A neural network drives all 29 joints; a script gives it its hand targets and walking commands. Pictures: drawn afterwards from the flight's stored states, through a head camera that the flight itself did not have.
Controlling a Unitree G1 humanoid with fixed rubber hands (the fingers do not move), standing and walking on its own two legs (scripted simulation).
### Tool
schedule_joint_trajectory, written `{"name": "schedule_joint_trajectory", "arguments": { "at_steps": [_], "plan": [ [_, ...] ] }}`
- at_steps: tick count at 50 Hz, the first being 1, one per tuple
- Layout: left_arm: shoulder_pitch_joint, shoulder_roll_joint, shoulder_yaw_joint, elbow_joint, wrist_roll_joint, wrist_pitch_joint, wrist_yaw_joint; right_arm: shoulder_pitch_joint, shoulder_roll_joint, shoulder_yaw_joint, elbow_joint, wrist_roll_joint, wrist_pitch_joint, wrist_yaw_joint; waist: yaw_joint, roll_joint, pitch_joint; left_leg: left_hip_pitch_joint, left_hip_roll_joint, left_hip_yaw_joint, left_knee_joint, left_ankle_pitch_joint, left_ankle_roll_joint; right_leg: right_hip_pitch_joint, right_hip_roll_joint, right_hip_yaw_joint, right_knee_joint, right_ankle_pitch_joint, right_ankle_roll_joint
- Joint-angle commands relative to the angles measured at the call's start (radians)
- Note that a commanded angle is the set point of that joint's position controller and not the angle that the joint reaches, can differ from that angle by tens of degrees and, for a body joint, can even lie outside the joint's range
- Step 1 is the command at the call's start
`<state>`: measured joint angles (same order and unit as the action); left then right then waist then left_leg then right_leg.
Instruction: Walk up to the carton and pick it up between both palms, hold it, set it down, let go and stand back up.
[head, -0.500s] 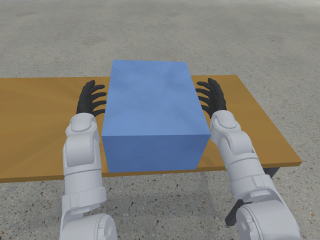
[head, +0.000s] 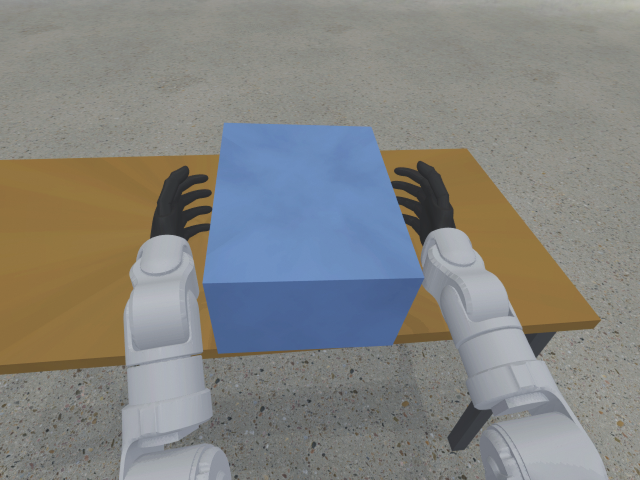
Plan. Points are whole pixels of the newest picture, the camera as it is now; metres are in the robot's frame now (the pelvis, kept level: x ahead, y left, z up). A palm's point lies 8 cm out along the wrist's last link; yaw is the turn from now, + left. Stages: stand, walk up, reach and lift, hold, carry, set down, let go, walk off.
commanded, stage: hold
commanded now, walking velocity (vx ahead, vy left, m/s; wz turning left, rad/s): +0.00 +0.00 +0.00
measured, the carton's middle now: (303, 227) +0.41 +0.01 +0.13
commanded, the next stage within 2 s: none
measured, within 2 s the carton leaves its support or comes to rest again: neither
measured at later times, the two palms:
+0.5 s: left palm (164, 227) +0.36 +0.17 +0.18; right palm (421, 212) +0.37 -0.14 +0.18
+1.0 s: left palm (171, 241) +0.34 +0.16 +0.18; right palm (433, 229) +0.35 -0.15 +0.17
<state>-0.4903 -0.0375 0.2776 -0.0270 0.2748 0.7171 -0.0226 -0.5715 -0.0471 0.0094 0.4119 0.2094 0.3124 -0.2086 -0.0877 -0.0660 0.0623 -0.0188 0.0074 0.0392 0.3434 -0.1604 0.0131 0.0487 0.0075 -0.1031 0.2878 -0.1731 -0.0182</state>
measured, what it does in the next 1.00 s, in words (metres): stands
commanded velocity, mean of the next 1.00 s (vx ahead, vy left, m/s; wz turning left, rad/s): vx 0.00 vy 0.00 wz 0.00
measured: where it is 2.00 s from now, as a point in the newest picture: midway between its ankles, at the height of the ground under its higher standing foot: outside the picture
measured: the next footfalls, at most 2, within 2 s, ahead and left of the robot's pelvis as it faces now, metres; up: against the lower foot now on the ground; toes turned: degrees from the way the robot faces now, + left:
none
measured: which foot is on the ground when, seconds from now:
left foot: down 0.00-1.00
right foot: down 0.00-1.00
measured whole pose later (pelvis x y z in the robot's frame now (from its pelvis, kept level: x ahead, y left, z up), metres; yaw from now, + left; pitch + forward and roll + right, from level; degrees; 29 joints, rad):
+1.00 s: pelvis -0.01 +0.00 +0.00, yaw +0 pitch -9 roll +0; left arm -0.51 -0.04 0.30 0.01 0.28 0.72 -0.01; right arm -0.60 -0.05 0.00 0.46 0.20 0.31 -0.20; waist -0.07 -0.07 0.07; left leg -0.02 0.01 0.05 0.32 -0.14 0.01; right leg 0.03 0.01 -0.10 0.29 -0.16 -0.02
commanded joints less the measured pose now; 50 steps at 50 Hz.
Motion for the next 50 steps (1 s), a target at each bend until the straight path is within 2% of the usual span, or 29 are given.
{"name": "schedule_joint_trajectory", "arguments": {
  "at_steps": [1,7,16,19,25,30,37,40,46,50],
  "plan": [
    [-0.647,-0.459,-0.509,-0.079,-0.13,-0.073,-0.133,-0.743,0.538,0.346,-0.265,0.036,-0.07,0.121,0.016,0.089,-0.393,0.184,-0.021,-0.012,-0.032,0.223,-0.028,-0.054,0.03,-0.003,-0.042,0.141,0.061],
    [-0.731,-0.47,-0.464,0.0,-0.125,-0.091,-0.135,-0.834,0.576,0.312,-0.204,0.0,-0.095,0.139,0.041,0.065,-0.416,0.14,-0.025,0.007,-0.063,0.112,0.001,-0.058,0.017,0.005,-0.055,0.061,0.06],
    [-0.804,-0.478,-0.442,0.104,-0.131,-0.117,-0.137,-0.878,0.596,0.251,-0.093,-0.04,-0.113,0.144,0.024,0.07,-0.441,0.101,-0.028,0.012,-0.068,0.035,0.012,-0.073,0.007,0.015,-0.061,-0.002,0.058],
    [-0.816,-0.488,-0.459,0.084,-0.143,-0.128,-0.132,-0.881,0.599,0.254,-0.105,-0.034,-0.122,0.143,0.015,0.087,-0.486,0.118,-0.027,0.006,-0.051,0.094,0.004,-0.057,0.011,0.013,-0.049,0.053,0.058],
    [-0.752,-0.502,-0.535,-0.015,-0.173,-0.125,-0.115,-0.818,0.575,0.322,-0.185,0.036,-0.112,0.121,-0.015,0.128,-0.562,0.216,-0.026,-0.022,0.026,0.348,-0.038,-0.014,0.035,0.012,-0.014,0.261,0.067],
    [-0.655,-0.48,-0.528,-0.064,-0.152,-0.096,-0.122,-0.739,0.546,0.355,-0.22,0.066,-0.084,0.106,-0.014,0.115,-0.485,0.216,-0.025,-0.032,0.034,0.428,-0.05,0.007,0.04,0.012,-0.01,0.32,0.076],
    [-0.61,-0.461,-0.541,-0.168,-0.151,-0.08,-0.123,-0.711,0.534,0.402,-0.334,0.099,-0.075,0.097,0.0,0.103,-0.466,0.254,-0.025,-0.036,0.048,0.527,-0.054,0.013,0.045,0.009,0.0,0.391,0.082],
    [-0.61,-0.447,-0.537,-0.168,-0.145,-0.072,-0.124,-0.709,0.524,0.395,-0.335,0.094,-0.071,0.1,0.004,0.099,-0.44,0.254,-0.025,-0.032,0.036,0.477,-0.053,-0.013,0.043,0.004,-0.01,0.338,0.078],
    [-0.669,-0.454,-0.519,-0.114,-0.145,-0.079,-0.129,-0.763,0.548,0.361,-0.302,0.055,-0.075,0.115,0.018,0.085,-0.428,0.191,-0.028,-0.01,-0.022,0.255,-0.025,-0.046,0.029,0.002,-0.033,0.191,0.068],
    [-0.739,-0.466,-0.498,-0.026,-0.147,-0.094,-0.128,-0.825,0.571,0.313,-0.234,0.011,-0.087,0.13,0.021,0.077,-0.424,0.152,-0.025,0.001,-0.054,0.108,-0.009,-0.083,0.02,0.002,-0.051,0.056,0.061]
  ]
}}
